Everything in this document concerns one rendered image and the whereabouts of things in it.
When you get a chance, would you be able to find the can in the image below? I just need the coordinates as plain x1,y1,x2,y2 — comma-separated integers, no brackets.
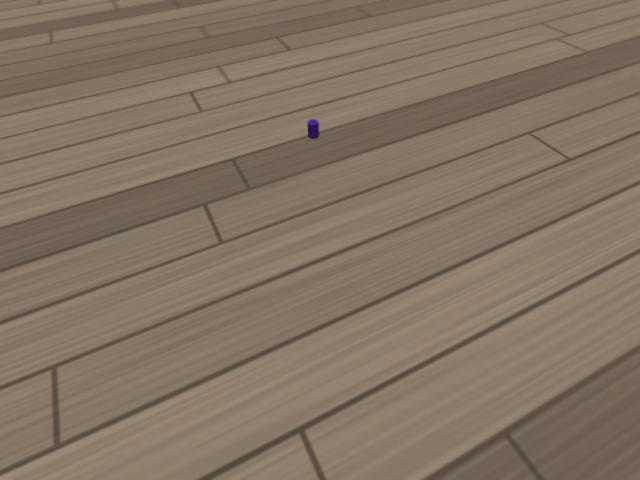
308,119,319,139

